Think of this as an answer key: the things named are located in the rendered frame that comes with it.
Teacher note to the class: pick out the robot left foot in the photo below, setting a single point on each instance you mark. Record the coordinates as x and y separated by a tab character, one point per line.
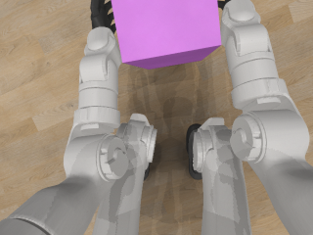
147	172

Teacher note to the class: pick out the robot right hand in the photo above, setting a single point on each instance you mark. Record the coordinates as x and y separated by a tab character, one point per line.
221	4

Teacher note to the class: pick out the robot left upper arm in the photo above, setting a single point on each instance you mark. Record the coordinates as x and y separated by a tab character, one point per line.
92	165

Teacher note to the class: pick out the carton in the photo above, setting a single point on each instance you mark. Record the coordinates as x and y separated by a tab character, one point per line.
155	34

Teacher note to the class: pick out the robot right thigh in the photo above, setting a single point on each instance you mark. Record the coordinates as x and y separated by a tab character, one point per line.
225	208

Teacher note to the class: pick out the robot left forearm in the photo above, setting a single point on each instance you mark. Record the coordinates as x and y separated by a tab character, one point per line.
97	111

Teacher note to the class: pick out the robot left hand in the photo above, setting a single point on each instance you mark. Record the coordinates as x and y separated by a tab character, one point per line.
99	14

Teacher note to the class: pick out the robot right upper arm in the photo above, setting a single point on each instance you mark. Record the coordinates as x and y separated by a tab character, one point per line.
274	143

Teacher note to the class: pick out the robot right forearm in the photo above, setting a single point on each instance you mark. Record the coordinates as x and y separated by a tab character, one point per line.
251	61

